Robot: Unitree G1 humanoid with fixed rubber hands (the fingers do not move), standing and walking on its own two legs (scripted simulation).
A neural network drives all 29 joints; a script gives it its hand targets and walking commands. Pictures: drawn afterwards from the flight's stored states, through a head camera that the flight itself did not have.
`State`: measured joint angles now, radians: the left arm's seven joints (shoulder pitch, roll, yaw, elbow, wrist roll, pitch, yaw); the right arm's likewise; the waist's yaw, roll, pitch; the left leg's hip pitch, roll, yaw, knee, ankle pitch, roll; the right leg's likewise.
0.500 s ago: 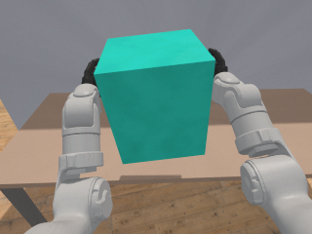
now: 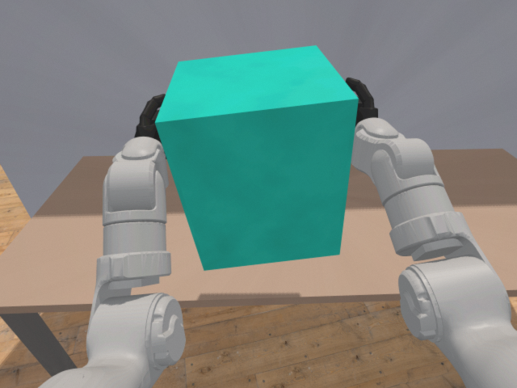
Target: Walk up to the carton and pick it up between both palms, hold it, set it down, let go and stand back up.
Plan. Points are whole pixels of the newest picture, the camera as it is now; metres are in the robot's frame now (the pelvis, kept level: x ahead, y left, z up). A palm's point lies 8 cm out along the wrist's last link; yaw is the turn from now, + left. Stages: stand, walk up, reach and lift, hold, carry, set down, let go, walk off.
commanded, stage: set down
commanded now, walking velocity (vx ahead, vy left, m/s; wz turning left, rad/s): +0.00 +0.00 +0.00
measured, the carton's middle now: (259, 158) +0.39 +0.00 +0.24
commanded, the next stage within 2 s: none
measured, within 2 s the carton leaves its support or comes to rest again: neither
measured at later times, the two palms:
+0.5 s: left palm (154, 135) +0.43 +0.16 +0.27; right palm (347, 133) +0.42 -0.14 +0.26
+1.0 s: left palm (157, 163) +0.43 +0.16 +0.22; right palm (343, 160) +0.41 -0.14 +0.22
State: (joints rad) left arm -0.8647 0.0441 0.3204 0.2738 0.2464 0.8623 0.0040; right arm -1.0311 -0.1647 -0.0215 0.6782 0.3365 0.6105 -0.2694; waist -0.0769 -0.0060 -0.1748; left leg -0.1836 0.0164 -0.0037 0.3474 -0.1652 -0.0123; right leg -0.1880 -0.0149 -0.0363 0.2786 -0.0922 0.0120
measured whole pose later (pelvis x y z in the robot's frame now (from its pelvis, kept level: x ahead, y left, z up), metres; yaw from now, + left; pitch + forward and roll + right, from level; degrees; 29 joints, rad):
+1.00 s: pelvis +0.01 +0.01 +0.00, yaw +0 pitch -4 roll -1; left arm -0.93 0.04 0.42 0.60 0.32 0.49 -0.06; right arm -0.96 -0.04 -0.22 0.88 0.01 0.15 -0.18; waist -0.08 -0.03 -0.01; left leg -0.09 0.02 0.00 0.35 -0.19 0.00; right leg -0.06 -0.01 -0.04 0.21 -0.08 0.03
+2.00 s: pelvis +0.02 +0.01 +0.00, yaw +0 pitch -3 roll -1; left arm -0.91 0.06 0.46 0.86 0.32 0.24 -0.08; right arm -0.88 0.07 -0.43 0.86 -0.23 0.06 -0.15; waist -0.08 -0.03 0.03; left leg -0.09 0.02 0.00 0.35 -0.21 0.01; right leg -0.06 -0.01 -0.04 0.21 -0.10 0.03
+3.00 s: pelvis +0.03 +0.01 +0.00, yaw +0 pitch -2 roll -1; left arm -0.88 0.06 0.51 0.96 0.32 0.14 -0.11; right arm -0.78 0.15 -0.53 0.81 -0.35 -0.01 -0.13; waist -0.08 -0.04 0.05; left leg -0.09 0.02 0.00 0.34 -0.22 0.01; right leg -0.06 -0.02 -0.04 0.21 -0.11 0.03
